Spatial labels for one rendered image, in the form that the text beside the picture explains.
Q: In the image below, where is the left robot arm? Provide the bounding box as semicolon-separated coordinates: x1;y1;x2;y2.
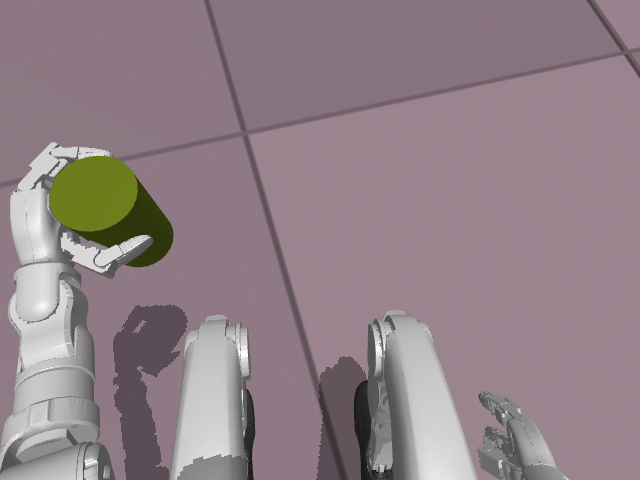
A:
0;261;116;480

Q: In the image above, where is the can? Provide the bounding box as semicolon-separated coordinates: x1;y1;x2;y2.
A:
49;156;174;267

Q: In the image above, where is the left robot hand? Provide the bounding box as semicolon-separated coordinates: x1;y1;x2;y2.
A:
10;142;153;279

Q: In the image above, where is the right robot hand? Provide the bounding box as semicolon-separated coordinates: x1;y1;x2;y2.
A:
477;391;557;480

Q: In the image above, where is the right robot foot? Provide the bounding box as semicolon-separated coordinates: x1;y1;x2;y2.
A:
354;380;393;480

